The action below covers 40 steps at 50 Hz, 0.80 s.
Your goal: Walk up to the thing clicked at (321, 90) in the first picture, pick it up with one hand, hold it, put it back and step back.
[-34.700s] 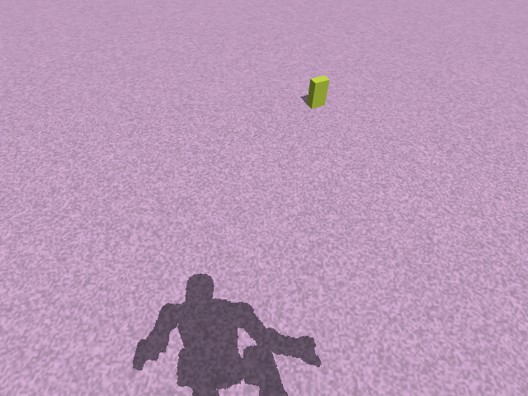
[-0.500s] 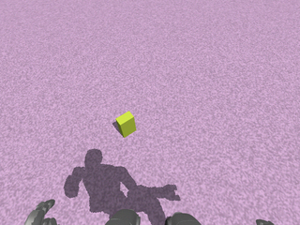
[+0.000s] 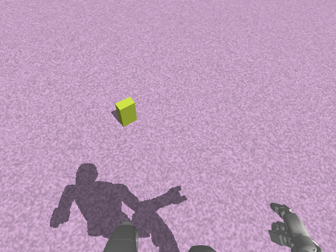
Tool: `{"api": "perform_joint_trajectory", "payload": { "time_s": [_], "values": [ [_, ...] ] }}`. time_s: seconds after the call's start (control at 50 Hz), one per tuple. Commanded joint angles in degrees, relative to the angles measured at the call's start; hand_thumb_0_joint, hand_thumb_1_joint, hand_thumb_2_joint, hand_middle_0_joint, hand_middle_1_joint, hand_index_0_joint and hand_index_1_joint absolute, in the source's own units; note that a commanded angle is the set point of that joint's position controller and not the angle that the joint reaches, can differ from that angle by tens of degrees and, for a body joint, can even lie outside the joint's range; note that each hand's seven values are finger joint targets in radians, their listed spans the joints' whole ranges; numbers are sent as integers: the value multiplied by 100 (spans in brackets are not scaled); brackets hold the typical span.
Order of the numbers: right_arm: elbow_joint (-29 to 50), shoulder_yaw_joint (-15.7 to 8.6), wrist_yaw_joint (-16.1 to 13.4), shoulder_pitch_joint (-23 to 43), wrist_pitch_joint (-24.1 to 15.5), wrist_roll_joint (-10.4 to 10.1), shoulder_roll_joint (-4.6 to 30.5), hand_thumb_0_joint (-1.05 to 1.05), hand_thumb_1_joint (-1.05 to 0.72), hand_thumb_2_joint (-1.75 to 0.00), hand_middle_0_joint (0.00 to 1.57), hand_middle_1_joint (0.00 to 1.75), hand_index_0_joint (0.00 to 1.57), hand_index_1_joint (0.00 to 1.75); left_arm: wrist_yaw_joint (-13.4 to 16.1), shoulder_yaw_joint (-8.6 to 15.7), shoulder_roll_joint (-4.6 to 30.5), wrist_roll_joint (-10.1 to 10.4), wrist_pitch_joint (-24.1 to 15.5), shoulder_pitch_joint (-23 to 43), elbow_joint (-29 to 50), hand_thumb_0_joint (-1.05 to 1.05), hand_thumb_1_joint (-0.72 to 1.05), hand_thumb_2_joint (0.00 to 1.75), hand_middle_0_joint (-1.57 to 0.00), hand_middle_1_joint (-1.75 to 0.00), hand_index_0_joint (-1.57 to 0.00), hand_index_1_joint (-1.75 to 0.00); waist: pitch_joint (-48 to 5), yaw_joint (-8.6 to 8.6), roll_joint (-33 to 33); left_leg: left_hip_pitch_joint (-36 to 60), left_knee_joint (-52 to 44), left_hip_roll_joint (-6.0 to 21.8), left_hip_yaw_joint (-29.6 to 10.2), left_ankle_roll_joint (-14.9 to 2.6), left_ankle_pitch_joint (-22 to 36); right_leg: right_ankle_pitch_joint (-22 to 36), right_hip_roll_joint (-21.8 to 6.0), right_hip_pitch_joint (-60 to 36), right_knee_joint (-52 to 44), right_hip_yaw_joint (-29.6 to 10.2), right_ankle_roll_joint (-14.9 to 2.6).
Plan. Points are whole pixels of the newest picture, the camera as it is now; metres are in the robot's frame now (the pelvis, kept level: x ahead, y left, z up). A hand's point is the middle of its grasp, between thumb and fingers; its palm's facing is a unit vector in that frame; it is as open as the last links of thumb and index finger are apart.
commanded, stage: step back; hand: left
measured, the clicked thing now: (126, 112) +0.94 +0.27 -0.65
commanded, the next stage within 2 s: stand in 1.22 s
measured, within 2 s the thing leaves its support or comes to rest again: neither
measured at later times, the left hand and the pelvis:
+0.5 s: hand out of the picture -0.06 +0.26 -0.12, palm faces +0.14 -0.91 -0.39, open 7.4 cm; pelvis -0.09 -0.03 +0.02, yaw +8 degrees
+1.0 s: hand out of the picture -0.04 +0.25 -0.13, palm faces +0.17 -0.90 -0.40, open 7.4 cm; pelvis -0.05 -0.03 +0.01, yaw +9 degrees
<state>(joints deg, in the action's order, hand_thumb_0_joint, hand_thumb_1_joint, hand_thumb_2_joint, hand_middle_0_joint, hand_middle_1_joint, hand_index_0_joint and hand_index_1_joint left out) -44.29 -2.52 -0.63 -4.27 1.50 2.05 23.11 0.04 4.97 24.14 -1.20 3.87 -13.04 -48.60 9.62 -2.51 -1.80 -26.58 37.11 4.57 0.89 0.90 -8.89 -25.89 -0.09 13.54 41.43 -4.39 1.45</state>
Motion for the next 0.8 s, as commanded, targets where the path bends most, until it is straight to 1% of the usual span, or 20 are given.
{"api": "perform_joint_trajectory", "payload": {
  "time_s": [0.0,0.02,0.04,0.06,0.1,0.12,0.24,0.3,0.34,0.36,0.38,0.4,0.46,0.52,0.6,0.62,0.64,0.66,0.68,0.78],
  "values": [
    [283,-366,-70,-82,121,-93,1205,0,-90,-90,20,30,20,30,19,354,1157,-128,-210,-834,-52,0,90,90,-20,-30,-20,-30,-1302,-2,459,58,172,139,-721,-592,-1008,415,-340,-496,-1768,-449,-410],
    [448,-279,-119,3,87,-136,841,0,-90,-90,20,30,20,30,1,488,1753,-181,-196,-601,164,0,90,90,-20,-30,-20,-30,-903,-58,-1243,-935,1275,-891,-422,-203,-2335,-446,-1463,40,-2378,-2189,-900],
    [417,-420,-210,147,114,-81,1106,0,-90,-90,20,30,20,30,29,555,2291,-225,-180,117,445,0,90,90,-20,-30,-20,-30,-540,-269,-1783,-412,2496,-854,-866,27,-2633,-842,-2532,1661,-2985,-3288,-1811],
    [281,-528,-188,-40,109,-112,1360,0,-90,-90,20,30,20,30,70,527,2115,-164,-222,579,595,0,90,90,-20,-30,-20,-30,-226,9,-1531,5,3026,-595,-1220,3,-2385,-1174,-2616,2396,-3081,-3160,-1818],
    [-99,-438,-110,-403,96,-160,1265,0,-90,-90,20,30,20,30,99,308,1333,-150,-297,986,617,0,90,90,-20,-30,-20,-30,-216,391,-376,-63,3192,-1066,-1135,-45,-1660,300,-1371,1595,-2163,-1065,-1171],
    [-158,-342,-100,-603,61,-155,1010,0,-90,-90,20,30,20,30,125,295,1124,-158,-333,903,546,0,90,90,-20,-30,-20,-30,-474,433,-484,-278,3128,-1124,-1011,-79,-1473,1011,-1040,954,-1876,-594,-946],
    [-245,-301,-18,-461,-142,-49,1002,0,-90,-90,20,30,20,30,103,427,1204,-207,-490,-79,317,0,90,90,-20,-30,-20,-30,-963,-281,-964,-769,1094,-594,-632,122,-1994,-917,-1334,-1181,-1983,-1226,-1211],
    [-425,-332,54,-714,-238,21,1004,0,-90,-90,20,30,20,30,57,439,1422,-139,-450,169,323,0,90,90,-20,-30,-20,-30,-895,-57,-1070,590,-662,-309,-363,-85,-2286,-829,-1699,-280,-1931,-1252,-1283],
    [-784,-438,53,-1181,-313,44,984,0,-90,-90,20,30,20,30,27,250,1107,-119,-386,96,292,0,90,90,-20,-30,-20,-30,-968,178,-273,2041,-1903,-664,-267,-248,-1180,-170,-1059,468,-977,-371,-828],
    [-848,-525,32,-1413,-336,128,1207,0,-90,-90,20,30,20,30,27,166,778,-90,-388,-5,325,0,90,90,-20,-30,-20,-30,-1110,237,744,2719,-2074,12,-1528,-465,-1800,-284,-673,1418,110,104,-544],
    [-705,-571,30,-1153,-349,118,1717,0,-90,-90,20,30,20,30,13,84,555,21,-412,242,379,0,90,90,-20,-30,-20,-30,-707,299,1620,2338,-2672,1243,-3512,-1068,-3650,-561,82,2549,769,860,-211],
    [-648,-635,65,-983,-342,38,2045,0,-90,-90,20,30,20,30,35,270,1222,-62,-460,745,307,0,90,90,-20,-30,-20,-30,-119,501,1254,943,-2892,1731,-4000,-1677,-4482,-586,-400,2011,1215,65,-227],
    [-564,-393,69,-473,-394,95,1211,0,-90,-90,20,30,20,30,-89,218,965,11,-556,379,71,0,90,90,-20,-30,-20,-30,-20,149,875,1129,-2308,733,-2027,-1123,-2643,-2,-281,1557,591,272,-292],
    [-697,-488,109,-913,-410,67,1347,0,-90,-90,20,30,20,30,-136,204,884,-23,-595,396,-33,0,90,90,-20,-30,-20,-30,-293,410,1122,1315,-2145,621,-1780,-1073,-2193,180,-130,1174,159,585,-204],
    [-549,-371,125,-537,-236,-29,1018,0,-90,-90,20,30,20,30,-25,227,819,-59,-724,-304,-424,0,90,90,-20,-30,-20,-30,-807,-48,779,349,-753,231,-874,-720,-1967,1012,190,-920,-1476,749,-249],
    [-519,-276,102,-613,-218,-42,738,0,-90,-90,20,30,20,30,29,289,954,-102,-754,-565,-491,0,90,90,-20,-30,-20,-30,-932,-159,280,-159,93,-24,-621,-572,-1936,816,-130,-1499,-1727,146,-307],
    [-391,-153,93,-678,-228,-78,370,0,-90,-90,20,30,20,30,85,403,1410,-197,-804,-763,-487,0,90,90,-20,-30,-20,-30,-911,-205,-962,-1032,1503,-783,-315,-315,-2270,-109,-1370,-1670,-2538,-1993,-644],
    [-444,-279,18,-672,-188,-31,784,0,-90,-90,20,30,20,30,83,441,1704,-167,-785,-353,-321,0,90,90,-20,-30,-20,-30,-729,-145,-632,-886,1942,-616,-693,-247,-2553,-1509,-2240,-718,-3039,-2997,-1211],
    [-594,-394,-2,-915,-180,-27,1111,0,-90,-90,20,30,20,30,63,449,1744,-136,-775,47,-188,0,90,90,-20,-30,-20,-30,-330,21,-417,-612,2089,-422,-889,-225,-2526,-2154,-2371,-20,-3125,-3177,-1482],
    [-896,-320,69,-1107,-225,-38,884,0,-90,-90,20,30,20,30,94,252,1185,-22,-904,155,-254,0,90,90,-20,-30,-20,-30,-669,150,-257,-25,1592,-263,-848,-133,-1487,1491,-1463,-190,-2263,-1087,-1016]
  ]
}}
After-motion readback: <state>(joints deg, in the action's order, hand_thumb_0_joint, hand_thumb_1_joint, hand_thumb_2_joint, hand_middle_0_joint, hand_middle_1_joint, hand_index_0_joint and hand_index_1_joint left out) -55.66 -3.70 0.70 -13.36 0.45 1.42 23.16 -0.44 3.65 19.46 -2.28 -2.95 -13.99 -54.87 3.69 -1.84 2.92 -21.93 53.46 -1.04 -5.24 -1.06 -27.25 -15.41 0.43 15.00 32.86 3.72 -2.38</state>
